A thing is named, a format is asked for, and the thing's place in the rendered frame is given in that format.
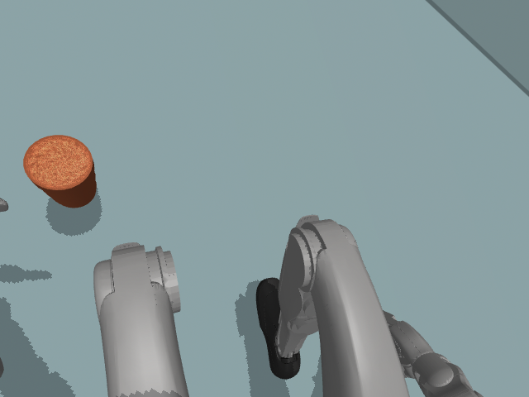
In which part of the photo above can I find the cup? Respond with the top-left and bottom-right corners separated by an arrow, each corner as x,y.
23,135 -> 97,208

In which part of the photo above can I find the right robot hand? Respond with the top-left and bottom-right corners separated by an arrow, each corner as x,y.
384,311 -> 435,379

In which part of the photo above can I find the right robot arm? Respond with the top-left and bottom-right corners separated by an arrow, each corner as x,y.
412,353 -> 483,397

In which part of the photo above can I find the right robot foot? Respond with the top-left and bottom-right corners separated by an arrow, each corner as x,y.
256,278 -> 301,379

